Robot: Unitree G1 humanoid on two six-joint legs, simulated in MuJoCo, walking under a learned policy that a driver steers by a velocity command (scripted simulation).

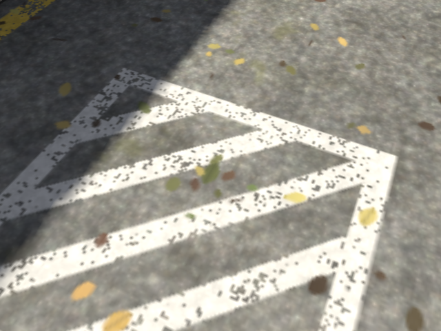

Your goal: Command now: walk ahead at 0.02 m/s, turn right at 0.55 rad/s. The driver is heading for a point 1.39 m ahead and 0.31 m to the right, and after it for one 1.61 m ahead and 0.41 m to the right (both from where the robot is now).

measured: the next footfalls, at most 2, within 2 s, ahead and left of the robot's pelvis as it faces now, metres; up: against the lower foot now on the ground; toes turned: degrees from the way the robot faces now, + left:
right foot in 0.10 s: +0.02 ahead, -0.11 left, +0.00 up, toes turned -6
left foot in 0.64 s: +0.07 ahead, +0.07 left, +0.00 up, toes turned -22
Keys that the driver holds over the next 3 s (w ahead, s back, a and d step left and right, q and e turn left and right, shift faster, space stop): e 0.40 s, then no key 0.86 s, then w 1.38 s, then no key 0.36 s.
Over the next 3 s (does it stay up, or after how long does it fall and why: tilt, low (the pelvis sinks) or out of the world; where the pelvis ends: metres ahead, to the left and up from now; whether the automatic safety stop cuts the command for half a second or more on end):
stays up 0.73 -0.23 0.00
